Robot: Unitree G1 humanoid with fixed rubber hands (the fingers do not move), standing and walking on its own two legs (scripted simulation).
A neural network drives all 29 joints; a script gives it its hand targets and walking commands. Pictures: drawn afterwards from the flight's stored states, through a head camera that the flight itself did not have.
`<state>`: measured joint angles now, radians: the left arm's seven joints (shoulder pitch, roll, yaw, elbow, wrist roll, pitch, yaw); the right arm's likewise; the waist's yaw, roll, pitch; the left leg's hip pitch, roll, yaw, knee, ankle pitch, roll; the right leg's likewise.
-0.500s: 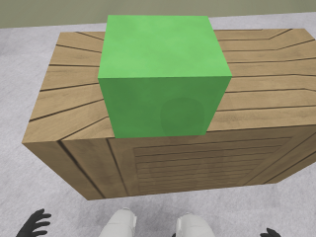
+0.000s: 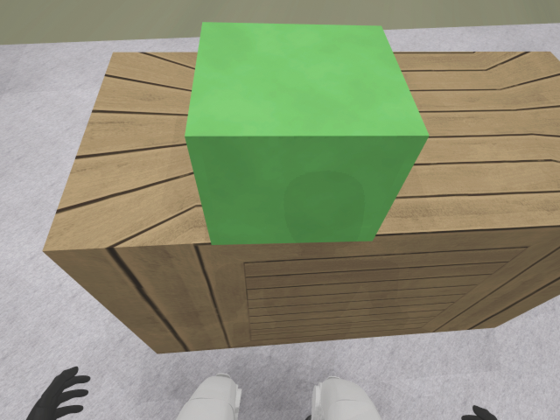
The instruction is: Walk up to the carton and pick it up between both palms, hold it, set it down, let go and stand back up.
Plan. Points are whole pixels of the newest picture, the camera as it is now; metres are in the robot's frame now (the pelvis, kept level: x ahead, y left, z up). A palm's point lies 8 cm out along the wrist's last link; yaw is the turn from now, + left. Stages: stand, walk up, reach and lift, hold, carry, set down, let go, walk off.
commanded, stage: walk up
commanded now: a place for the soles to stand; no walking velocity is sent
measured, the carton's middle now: (293, 139) +0.48 -0.01 +0.10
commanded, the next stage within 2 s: none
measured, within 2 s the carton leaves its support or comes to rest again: neither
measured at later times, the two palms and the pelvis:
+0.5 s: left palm out of the picture +0.09 +0.32 -0.09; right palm out of the picture +0.07 -0.31 -0.10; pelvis -0.01 +0.00 +0.00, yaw +1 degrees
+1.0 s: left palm out of the picture +0.09 +0.34 -0.09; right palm out of the picture +0.06 -0.30 -0.10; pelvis -0.02 +0.01 +0.00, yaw +2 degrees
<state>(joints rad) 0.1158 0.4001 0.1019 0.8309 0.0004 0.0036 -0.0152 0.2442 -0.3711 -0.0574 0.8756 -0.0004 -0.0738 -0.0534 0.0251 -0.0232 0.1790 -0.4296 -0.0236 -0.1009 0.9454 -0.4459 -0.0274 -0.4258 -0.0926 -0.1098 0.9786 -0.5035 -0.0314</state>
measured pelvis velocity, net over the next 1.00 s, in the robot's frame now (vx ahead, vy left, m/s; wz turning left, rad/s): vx -0.02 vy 0.01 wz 0.04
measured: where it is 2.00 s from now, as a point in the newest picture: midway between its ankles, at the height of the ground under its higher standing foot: outside the picture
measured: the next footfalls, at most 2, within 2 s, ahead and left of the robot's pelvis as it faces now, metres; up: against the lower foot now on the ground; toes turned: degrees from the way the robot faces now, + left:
none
